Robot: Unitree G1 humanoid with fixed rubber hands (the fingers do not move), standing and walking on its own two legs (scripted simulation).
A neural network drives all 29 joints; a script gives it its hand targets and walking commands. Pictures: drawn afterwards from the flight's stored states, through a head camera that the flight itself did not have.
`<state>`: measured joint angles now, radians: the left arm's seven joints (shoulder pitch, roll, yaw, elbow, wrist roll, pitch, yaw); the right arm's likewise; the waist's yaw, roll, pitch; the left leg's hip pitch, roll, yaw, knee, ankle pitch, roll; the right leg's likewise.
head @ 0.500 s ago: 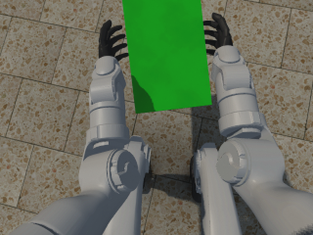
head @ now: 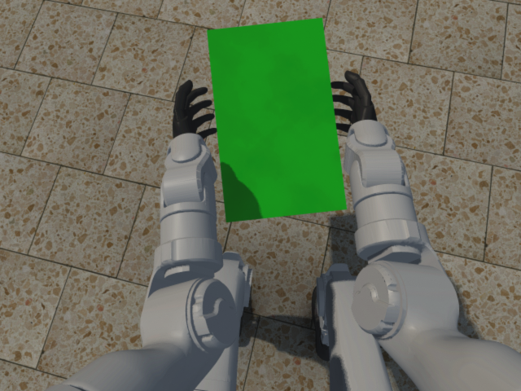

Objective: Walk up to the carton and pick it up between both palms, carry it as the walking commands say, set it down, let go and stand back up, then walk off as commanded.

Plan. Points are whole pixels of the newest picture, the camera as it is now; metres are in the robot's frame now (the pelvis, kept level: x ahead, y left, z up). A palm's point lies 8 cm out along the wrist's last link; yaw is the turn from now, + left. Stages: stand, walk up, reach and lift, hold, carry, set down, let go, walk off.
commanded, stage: reach and lift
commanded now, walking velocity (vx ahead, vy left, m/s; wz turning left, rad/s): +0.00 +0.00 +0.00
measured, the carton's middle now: (272, 135) +0.49 +0.04 -0.13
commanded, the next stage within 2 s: none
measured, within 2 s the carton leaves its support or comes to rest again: neither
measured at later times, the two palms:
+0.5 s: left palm (172, 133) +0.42 +0.16 +0.04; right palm (380, 120) +0.45 -0.09 +0.03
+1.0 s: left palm (145, 118) +0.40 +0.16 +0.11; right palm (410, 114) +0.43 -0.09 +0.10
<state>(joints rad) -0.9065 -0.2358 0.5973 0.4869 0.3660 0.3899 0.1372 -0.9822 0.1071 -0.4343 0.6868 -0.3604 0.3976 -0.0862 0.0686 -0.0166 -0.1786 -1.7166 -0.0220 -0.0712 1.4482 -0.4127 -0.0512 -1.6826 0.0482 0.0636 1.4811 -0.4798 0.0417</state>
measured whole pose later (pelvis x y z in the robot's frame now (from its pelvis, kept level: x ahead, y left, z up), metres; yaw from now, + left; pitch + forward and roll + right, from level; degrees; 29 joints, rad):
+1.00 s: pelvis +0.03 +0.00 +0.13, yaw +0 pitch +22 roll +0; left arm -0.62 -0.27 0.52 0.44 0.39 0.37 0.06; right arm -0.65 0.22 -0.41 0.56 -0.38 0.38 -0.05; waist 0.07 -0.01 -0.09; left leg -1.01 -0.01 -0.07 0.90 -0.28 -0.04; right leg -0.99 0.03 0.07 0.94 -0.34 0.02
